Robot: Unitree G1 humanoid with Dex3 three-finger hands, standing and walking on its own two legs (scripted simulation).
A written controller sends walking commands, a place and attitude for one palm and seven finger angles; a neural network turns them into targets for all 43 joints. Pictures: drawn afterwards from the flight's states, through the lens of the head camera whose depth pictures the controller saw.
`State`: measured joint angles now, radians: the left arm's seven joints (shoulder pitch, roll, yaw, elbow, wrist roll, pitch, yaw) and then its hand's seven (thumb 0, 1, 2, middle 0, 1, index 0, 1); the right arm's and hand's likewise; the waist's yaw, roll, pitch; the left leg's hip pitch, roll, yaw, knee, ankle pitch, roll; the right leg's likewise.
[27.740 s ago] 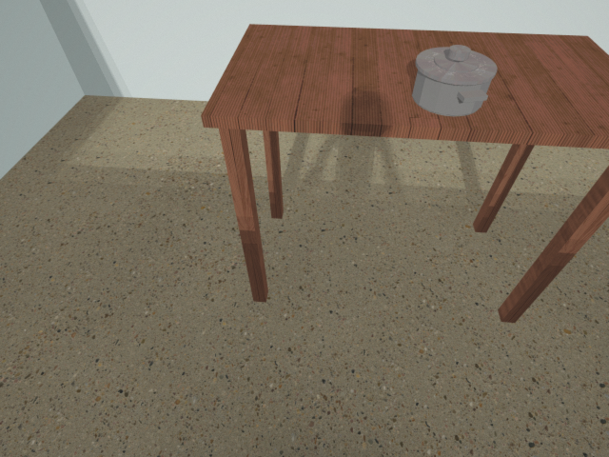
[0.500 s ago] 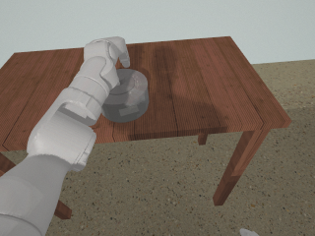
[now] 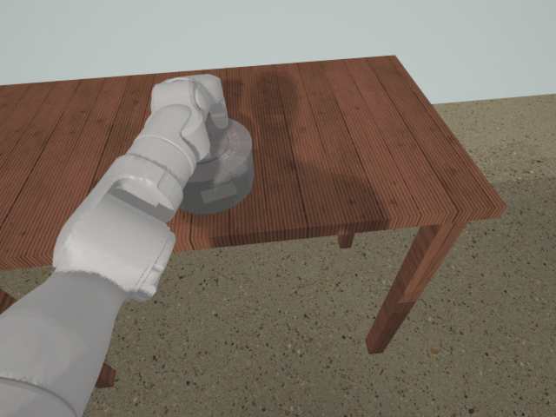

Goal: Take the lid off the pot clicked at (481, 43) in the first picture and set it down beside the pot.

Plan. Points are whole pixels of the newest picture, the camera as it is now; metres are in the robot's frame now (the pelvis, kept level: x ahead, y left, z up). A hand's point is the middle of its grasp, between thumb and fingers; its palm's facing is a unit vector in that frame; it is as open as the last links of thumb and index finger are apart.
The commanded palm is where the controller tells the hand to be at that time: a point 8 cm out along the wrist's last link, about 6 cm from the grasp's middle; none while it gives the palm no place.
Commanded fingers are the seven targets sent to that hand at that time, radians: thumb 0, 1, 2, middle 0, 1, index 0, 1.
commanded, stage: lower the open fingers around the knob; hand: left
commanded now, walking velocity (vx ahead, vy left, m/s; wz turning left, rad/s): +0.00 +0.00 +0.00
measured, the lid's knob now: (197, 134) +0.51 +0.10 +0.15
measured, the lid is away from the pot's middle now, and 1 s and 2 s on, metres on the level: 0.00 0.00 0.00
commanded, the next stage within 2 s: close the fingers and squeeze the knob in 1.64 s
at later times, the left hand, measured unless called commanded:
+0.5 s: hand (201, 132) +0.48 +0.09 +0.18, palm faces -0.38 -0.07 -0.92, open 10.1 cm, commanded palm +0.48 +0.10 +0.22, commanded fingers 0.00 -0.23 1.26 -0.81 -0.08 -0.81 -0.08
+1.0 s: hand (200, 130) +0.48 +0.09 +0.18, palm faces -0.37 -0.08 -0.92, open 10.1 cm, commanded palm +0.48 +0.10 +0.22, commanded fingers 0.00 -0.23 1.26 -0.81 -0.08 -0.81 -0.08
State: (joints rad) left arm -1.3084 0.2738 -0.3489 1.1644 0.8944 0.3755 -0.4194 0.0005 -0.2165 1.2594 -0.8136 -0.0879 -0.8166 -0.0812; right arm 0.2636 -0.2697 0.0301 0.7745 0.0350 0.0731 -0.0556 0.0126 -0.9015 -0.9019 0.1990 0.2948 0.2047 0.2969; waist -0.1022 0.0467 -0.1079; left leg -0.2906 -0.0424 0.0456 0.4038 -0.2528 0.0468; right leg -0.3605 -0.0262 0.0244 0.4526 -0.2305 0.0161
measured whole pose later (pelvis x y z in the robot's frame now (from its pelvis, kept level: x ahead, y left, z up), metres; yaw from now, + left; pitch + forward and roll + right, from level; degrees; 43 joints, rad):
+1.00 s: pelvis +0.00 +0.00 +0.00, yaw +0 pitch +9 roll +1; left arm -1.35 0.31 -0.34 1.21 0.90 0.39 -0.42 0.00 -0.22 1.26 -0.86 -0.12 -0.82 -0.08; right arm 0.28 -0.28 0.04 0.76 0.05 0.11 -0.06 0.01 -0.90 -0.90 0.20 0.29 0.21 0.30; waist -0.13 0.04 -0.12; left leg -0.36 -0.03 0.05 0.46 -0.27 0.04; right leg -0.42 -0.02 0.03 0.50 -0.24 0.01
